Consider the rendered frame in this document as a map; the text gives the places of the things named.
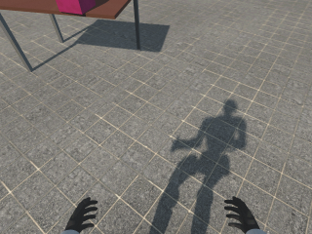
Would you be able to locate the robot left hand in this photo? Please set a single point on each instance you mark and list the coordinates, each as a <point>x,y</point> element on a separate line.
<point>78,216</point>

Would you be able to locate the carton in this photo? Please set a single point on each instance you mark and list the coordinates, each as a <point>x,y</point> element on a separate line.
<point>78,7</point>

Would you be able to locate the table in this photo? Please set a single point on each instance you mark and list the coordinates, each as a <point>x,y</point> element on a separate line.
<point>104,9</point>

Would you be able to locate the robot right hand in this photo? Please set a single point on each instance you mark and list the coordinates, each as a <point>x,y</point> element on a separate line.
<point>245,216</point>

